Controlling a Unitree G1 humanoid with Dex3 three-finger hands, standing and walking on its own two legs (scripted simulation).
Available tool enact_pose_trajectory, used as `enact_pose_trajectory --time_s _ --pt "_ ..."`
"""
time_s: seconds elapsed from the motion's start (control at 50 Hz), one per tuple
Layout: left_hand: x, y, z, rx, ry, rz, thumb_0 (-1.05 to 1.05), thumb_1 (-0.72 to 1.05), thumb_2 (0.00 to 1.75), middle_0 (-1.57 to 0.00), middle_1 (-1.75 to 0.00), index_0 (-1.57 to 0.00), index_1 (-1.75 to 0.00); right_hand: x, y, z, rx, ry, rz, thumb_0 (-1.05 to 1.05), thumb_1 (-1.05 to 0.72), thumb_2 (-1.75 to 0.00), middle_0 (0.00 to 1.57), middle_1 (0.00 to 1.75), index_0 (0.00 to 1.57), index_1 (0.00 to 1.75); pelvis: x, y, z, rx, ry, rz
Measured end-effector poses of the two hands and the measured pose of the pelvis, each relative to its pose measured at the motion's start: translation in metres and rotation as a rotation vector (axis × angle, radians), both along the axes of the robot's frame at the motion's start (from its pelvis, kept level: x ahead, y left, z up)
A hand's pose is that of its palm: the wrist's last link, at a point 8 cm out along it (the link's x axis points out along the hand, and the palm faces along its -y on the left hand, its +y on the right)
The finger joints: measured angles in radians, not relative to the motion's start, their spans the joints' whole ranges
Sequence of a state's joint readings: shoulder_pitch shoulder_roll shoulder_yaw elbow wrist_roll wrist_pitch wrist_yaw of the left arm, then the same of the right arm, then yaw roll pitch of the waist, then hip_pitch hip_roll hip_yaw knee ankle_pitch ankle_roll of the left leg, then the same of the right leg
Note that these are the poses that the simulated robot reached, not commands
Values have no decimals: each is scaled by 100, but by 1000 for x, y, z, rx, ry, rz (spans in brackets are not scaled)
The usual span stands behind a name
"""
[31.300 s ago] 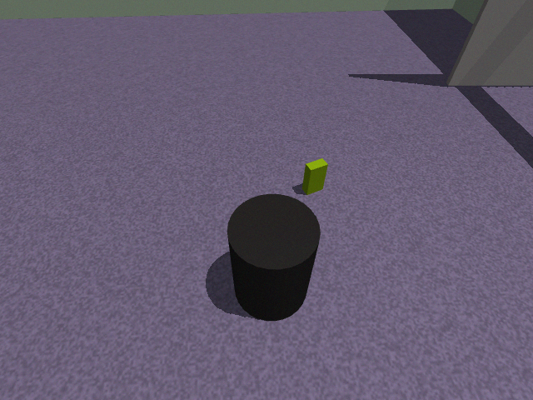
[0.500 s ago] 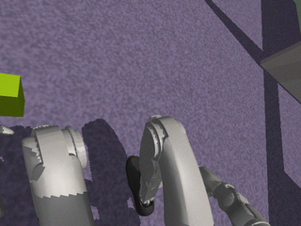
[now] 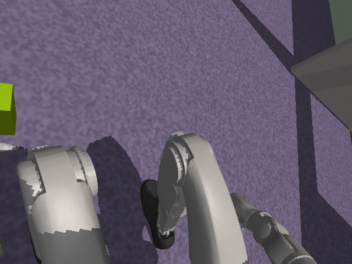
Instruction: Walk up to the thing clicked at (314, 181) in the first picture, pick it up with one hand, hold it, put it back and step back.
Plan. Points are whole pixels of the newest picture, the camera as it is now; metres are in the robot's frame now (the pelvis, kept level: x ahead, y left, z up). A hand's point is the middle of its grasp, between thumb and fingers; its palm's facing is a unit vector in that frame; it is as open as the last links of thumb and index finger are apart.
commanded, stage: rest palm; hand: left
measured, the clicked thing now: out of the picture +0.42 +0.29 -0.19
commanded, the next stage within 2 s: close in 0.18 s
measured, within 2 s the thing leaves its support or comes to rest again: leaves its support in 0.86 s
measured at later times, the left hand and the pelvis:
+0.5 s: hand out of the picture +0.41 +0.31 -0.16, palm faces +0.44 -0.90 +0.02, open 14.7 cm; pelvis +0.00 +0.00 +0.00, yaw -1 degrees
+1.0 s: hand out of the picture +0.42 +0.31 -0.16, palm faces +0.43 -0.90 +0.02, open 10.1 cm; pelvis +0.00 +0.00 +0.00, yaw -2 degrees
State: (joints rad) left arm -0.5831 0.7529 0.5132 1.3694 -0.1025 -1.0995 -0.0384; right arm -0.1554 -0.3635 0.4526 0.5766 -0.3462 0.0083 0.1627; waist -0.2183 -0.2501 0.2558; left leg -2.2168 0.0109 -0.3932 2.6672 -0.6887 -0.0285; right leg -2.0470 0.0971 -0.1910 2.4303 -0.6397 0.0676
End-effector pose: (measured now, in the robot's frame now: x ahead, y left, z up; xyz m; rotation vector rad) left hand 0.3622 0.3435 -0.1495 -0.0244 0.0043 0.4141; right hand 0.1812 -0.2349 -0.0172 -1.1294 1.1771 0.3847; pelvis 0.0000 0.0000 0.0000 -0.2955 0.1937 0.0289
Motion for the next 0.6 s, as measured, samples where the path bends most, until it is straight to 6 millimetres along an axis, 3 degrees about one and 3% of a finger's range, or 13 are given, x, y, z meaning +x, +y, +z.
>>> enact_pose_trajectory --time_s 0.34,0.6 --pt "5 -4 -15 -2 11 39 -1 -42 19 -12 -12 -11 -12 -2 4 0 -21 30 18 0 -91 -90 20 30 21 30 0 1 0 -11 -8 -13" --pt "12 2 -15 10 0 23 -1 -12 39 -40 -36 -39 -36 -5 3 5 -51 46 6 0 -90 -90 20 30 21 30 0 4 2 -26 -6 -19"
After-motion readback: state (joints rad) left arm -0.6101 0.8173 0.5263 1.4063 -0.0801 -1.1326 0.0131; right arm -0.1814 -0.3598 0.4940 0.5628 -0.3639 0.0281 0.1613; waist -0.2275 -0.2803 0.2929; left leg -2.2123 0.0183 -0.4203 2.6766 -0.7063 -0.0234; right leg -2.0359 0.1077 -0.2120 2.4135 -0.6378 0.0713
